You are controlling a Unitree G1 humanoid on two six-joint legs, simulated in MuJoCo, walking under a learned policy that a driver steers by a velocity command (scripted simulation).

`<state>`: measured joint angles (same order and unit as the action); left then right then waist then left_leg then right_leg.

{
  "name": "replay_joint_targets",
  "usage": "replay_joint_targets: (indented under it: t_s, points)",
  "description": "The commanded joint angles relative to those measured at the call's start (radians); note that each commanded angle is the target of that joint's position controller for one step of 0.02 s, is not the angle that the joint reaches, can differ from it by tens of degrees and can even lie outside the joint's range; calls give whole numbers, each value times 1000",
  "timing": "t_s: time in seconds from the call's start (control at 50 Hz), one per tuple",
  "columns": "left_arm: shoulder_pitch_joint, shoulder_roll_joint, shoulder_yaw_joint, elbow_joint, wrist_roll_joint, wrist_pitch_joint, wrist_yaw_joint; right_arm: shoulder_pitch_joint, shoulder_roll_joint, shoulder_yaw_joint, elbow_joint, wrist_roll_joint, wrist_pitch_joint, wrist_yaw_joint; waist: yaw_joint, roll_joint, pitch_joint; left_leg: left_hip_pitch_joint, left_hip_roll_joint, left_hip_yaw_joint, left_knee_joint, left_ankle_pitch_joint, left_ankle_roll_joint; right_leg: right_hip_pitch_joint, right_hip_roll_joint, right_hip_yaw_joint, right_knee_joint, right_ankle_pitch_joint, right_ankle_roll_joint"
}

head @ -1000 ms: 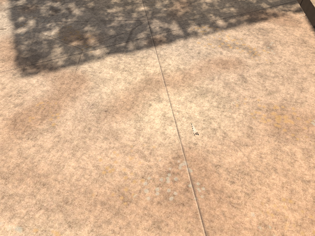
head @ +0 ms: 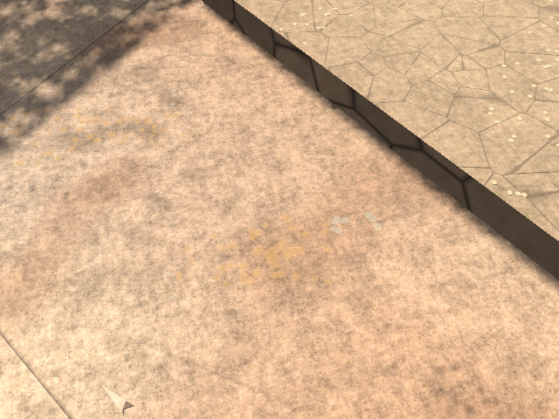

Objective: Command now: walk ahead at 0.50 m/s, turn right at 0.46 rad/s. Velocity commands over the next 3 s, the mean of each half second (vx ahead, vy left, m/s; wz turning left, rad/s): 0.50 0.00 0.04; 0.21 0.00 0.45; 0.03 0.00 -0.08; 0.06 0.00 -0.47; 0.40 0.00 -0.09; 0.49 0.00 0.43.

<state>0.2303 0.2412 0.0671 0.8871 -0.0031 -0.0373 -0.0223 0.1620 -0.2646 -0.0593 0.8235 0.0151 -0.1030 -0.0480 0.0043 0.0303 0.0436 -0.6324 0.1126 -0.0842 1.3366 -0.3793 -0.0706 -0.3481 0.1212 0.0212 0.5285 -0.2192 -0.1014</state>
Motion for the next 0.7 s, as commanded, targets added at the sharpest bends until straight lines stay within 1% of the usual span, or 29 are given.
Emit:
replay_joint_targets:
  t_s: [0.02,0.04,0.06,0.08,0.1,0.12,0.14,0.18,0.22,0.24,0.26,0.28,0.3,0.32,0.34,0.36,0.38,0.4,0.42,0.44,0.46,0.5,0.52,0.56,0.6,0.64,0.68,0.7]
  points:
    - [-44,141,30,-89,-3,-33,32,92,-62,-20,-41,-28,10,1,-50,-55,-75,20,55,-5,-273,143,-23,-35,-315,297,-229,448,-216]
    - [-20,143,32,-76,-6,-33,42,45,-38,-10,-50,-32,9,7,-35,-71,-78,62,40,14,-379,237,-16,-52,-278,237,-228,453,-193]
    - [0,145,35,-69,-11,-31,49,3,-21,-3,-56,-32,6,13,-18,-83,-85,108,18,30,-476,340,-6,-58,-248,195,-228,434,-171]
    - [15,143,35,-63,-14,-30,51,-35,-20,-1,-60,-24,5,20,0,-87,-83,137,-7,44,-557,434,2,-51,-233,171,-227,386,-154]
    - [37,142,36,-54,-19,-31,51,-75,-25,-1,-65,-14,4,25,18,-92,-74,156,-30,58,-611,490,8,-38,-231,170,-235,308,-143]
    - [55,140,36,-47,-22,-33,47,-104,-34,-3,-70,-3,6,30,30,-100,-60,148,-38,63,-648,507,14,-6,-250,180,-247,242,-138]
    - [62,142,37,-42,-24,-37,44,-141,-44,-4,-81,0,7,32,43,-106,-39,130,-38,60,-678,495,25,25,-268,192,-255,186,-135]
    - [90,149,43,-29,-23,-39,38,-206,-66,-8,-109,2,-1,41,63,-105,-2,72,-41,62,-724,415,64,124,-308,213,-235,162,-125]
    - [113,160,50,-18,-17,-35,40,-220,-73,-10,-124,3,-9,54,61,-112,3,39,-55,75,-749,320,115,232,-346,212,-192,230,-107]
    - [101,162,50,-19,-16,-33,41,-181,-81,-15,-118,4,-11,59,34,-117,-15,87,-73,91,-771,287,143,259,-344,192,-154,336,-89]
    - [75,158,47,-24,-15,-30,41,-89,-95,-28,-90,1,-10,62,-16,-112,-66,212,-107,117,-796,286,173,266,-308,148,-60,510,-68]
    - [56,131,38,-34,-10,-29,42,73,-138,-51,-42,-5,-10,65,-82,-66,-165,428,-92,70,-790,354,216,208,-243,74,145,591,-32]
    - [133,71,20,-51,-1,-44,39,236,-233,-77,-15,-11,-9,69,-88,133,-322,818,108,-288,-823,315,358,-118,-121,-15,529,312,46]
    - [129,66,12,-53,1,-68,26,314,-220,-77,11,10,2,77,-108,301,-378,986,222,-681,-1021,72,442,-383,-28,29,738,-294,79]
    - [47,131,28,-72,-18,-84,19,261,-161,-58,-9,9,4,76,-117,197,-263,948,220,-682,-1056,-105,402,-536,-88,98,808,-282,61]
    - [-56,133,26,-97,-24,-91,21,180,-138,-51,-42,-9,7,71,-112,82,-162,807,186,-565,-1064,-58,367,-542,-132,87,772,-193,47]
    - [-90,119,26,-108,-7,-91,26,117,-126,-47,-54,-17,9,72,-73,-4,-94,646,151,-470,-1079,48,349,-487,-165,78,677,-129,47]
    - [-81,123,35,-106,12,-85,35,87,-103,-39,-63,-15,8,71,-36,-8,-92,558,118,-402,-1093,146,330,-402,-195,77,580,-94,52]
    - [-67,114,38,-108,16,-77,39,72,-94,-36,-68,-12,10,70,-10,14,-100,501,86,-357,-1108,202,320,-333,-200,69,518,-77,60]
    - [-58,103,38,-105,16,-71,42,72,-98,-37,-70,-8,11,68,1,36,-103,466,68,-320,-1117,252,318,-296,-194,56,466,-62,71]
    - [-65,96,37,-108,18,-65,45,80,-111,-42,-70,-3,9,62,4,44,-106,440,55,-287,-1124,296,322,-279,-184,45,420,-36,84]
    - [-128,76,31,-129,17,-60,48,118,-138,-51,-59,5,9,46,-8,45,-89,415,41,-243,-1133,356,320,-279,-169,39,288,65,109]
    - [-165,67,27,-140,17,-60,49,131,-145,-53,-54,6,12,39,-15,43,-76,402,28,-219,-1120,438,307,-263,-153,37,218,116,118]
    - [-224,51,21,-160,16,-61,46,167,-142,-56,-41,8,25,28,-29,62,-80,388,-9,-169,-1067,612,275,-210,-112,28,108,203,128]
    - [-267,50,18,-180,9,-61,41,206,-139,-58,-30,13,43,21,-44,82,-99,394,-25,-168,-1018,669,245,-162,-76,22,48,262,130]
    - [-302,55,17,-199,3,-56,37,223,-135,-60,-28,17,61,15,-52,91,-102,425,-23,-207,-972,654,231,-150,-58,34,13,252,130]
    - [-310,76,20,-211,3,-59,32,208,-131,-62,-45,18,74,6,-42,91,-103,471,-14,-274,-921,613,226,-138,-54,61,-43,211,124]
    - [-290,93,24,-208,4,-65,29,184,-134,-64,-61,18,78,1,-27,99,-108,491,-15,-306,-890,604,221,-111,-56,71,-79,192,117]
